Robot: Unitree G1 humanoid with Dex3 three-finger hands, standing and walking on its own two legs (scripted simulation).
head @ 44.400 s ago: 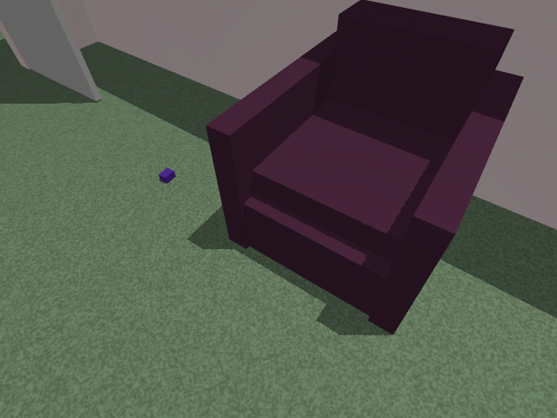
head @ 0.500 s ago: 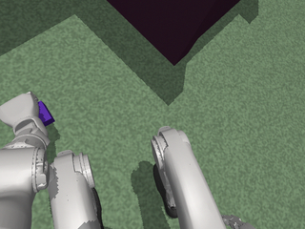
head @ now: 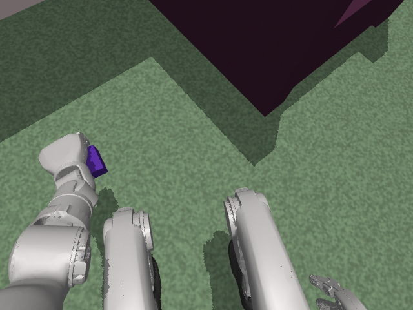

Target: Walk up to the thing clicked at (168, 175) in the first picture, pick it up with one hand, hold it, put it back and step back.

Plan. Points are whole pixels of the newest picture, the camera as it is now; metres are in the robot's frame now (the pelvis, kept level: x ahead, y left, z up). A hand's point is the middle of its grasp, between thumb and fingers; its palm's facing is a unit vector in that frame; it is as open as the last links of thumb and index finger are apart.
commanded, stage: lift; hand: left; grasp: from above
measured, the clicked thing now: (90, 163) +0.45 +0.24 -0.19
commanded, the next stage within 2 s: hold in 1.24 s
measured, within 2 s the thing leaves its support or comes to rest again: neither
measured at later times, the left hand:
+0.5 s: hand (23, 170) +0.37 +0.24 +0.06, palm faces -0.34 -0.23 -0.91, open 8.8 cm
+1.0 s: hand out of the picture +0.37 +0.23 +0.23, palm faces -0.36 -0.27 -0.89, open 8.9 cm
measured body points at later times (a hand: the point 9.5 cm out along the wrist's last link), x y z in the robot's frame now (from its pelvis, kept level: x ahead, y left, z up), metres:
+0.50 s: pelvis +0.01 +0.00 +0.16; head +0.13 +0.01 +0.59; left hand +0.38 +0.25 +0.11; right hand +0.16 -0.26 +0.03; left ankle +0.08 +0.15 -0.36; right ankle +0.10 -0.13 -0.36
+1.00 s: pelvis +0.06 +0.00 +0.31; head +0.11 +0.00 +0.76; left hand +0.39 +0.24 +0.28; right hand +0.17 -0.26 +0.18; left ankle +0.08 +0.15 -0.36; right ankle +0.10 -0.13 -0.36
